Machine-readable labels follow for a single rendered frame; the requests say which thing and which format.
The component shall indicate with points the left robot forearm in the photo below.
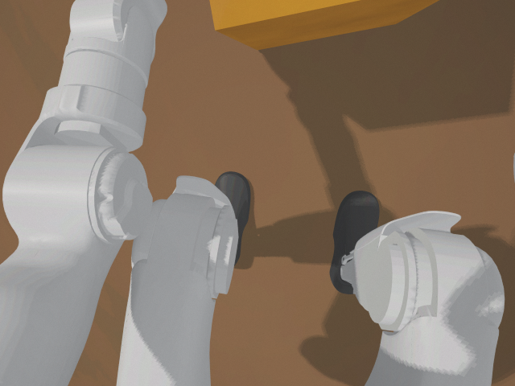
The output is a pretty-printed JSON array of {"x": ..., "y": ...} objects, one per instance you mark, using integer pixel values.
[{"x": 99, "y": 98}]

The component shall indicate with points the carton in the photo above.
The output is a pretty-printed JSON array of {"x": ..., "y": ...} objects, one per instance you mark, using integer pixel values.
[{"x": 262, "y": 24}]

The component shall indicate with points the left robot upper arm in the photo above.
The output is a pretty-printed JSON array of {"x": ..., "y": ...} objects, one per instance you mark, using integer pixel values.
[{"x": 72, "y": 207}]

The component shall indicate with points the left robot foot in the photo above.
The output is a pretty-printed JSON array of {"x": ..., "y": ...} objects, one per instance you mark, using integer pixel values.
[{"x": 236, "y": 187}]

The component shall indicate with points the right robot thigh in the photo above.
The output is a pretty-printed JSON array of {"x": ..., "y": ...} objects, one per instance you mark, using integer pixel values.
[{"x": 430, "y": 288}]

